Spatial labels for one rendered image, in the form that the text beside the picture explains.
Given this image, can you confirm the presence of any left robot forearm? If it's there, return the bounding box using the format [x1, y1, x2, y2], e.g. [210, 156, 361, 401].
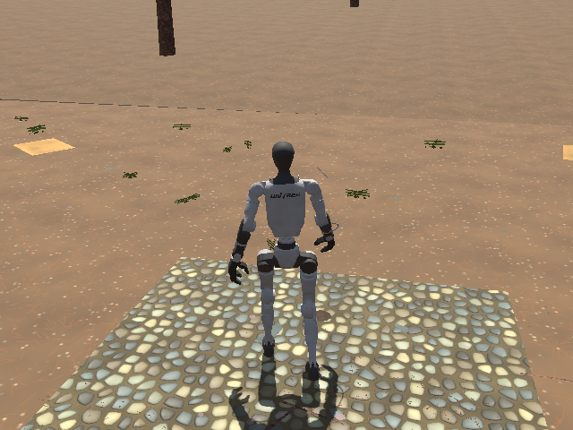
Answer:
[231, 219, 251, 262]

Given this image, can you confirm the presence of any robot left upper arm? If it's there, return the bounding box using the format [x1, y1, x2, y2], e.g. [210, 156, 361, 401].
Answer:
[242, 181, 266, 232]

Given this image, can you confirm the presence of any robot left foot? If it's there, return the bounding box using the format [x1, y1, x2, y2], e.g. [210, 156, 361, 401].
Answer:
[262, 336, 275, 357]

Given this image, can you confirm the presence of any robot right upper arm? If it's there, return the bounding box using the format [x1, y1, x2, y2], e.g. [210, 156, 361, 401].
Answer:
[303, 179, 329, 226]

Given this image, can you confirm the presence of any right robot hand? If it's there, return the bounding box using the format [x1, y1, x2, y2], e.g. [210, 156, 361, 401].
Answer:
[314, 236, 335, 253]

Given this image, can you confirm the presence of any robot left shin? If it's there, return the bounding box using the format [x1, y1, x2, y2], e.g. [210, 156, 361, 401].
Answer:
[261, 289, 274, 346]

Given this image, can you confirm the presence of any right robot forearm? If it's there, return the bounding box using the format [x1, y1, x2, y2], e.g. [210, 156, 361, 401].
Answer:
[319, 212, 334, 241]

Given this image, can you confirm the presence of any left robot hand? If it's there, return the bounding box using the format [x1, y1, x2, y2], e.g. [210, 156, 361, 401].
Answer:
[228, 259, 249, 285]

